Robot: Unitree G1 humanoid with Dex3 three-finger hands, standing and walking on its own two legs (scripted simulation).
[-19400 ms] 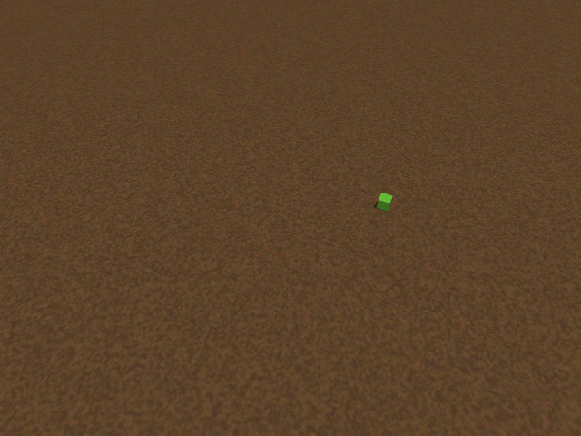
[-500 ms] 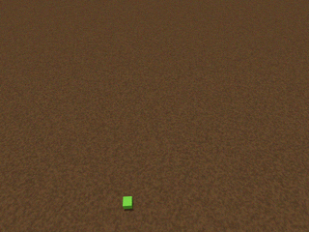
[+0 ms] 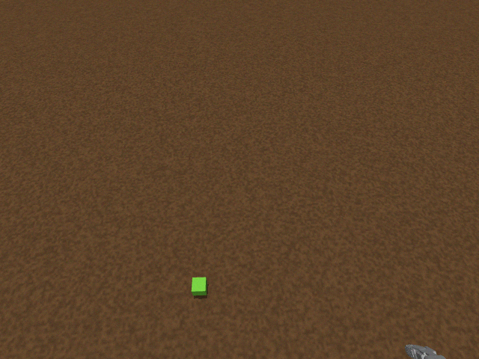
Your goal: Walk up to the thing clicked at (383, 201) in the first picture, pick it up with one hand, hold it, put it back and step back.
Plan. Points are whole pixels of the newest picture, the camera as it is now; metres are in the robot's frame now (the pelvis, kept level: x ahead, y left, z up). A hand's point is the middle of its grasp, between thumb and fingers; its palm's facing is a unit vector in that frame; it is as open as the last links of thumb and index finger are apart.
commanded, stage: walk up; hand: left
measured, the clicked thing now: (199, 286) +0.47 +0.18 -0.75
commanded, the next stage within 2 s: stand in 1.66 s
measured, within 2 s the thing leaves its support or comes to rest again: neither
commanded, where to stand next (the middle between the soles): +0.08 -0.04 m, yaw +0 degrees
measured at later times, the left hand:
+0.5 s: hand out of the picture -0.04 +0.26 -0.13, palm faces +0.11 -0.90 -0.41, open 7.3 cm
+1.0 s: hand out of the picture +0.06 +0.27 -0.16, palm faces +0.01 -0.93 -0.37, open 7.3 cm
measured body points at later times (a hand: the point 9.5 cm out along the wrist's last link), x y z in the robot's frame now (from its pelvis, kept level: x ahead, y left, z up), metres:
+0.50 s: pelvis -0.04 -0.02 +0.00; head -0.01 -0.03 +0.45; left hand -0.05 +0.30 -0.11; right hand +0.06 -0.33 -0.13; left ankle -0.05 +0.13 -0.71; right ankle -0.05 -0.14 -0.74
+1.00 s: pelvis -0.02 +0.00 -0.02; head +0.02 +0.00 +0.43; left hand +0.06 +0.32 -0.14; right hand +0.12 -0.30 -0.13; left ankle -0.03 +0.13 -0.74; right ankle +0.02 -0.13 -0.74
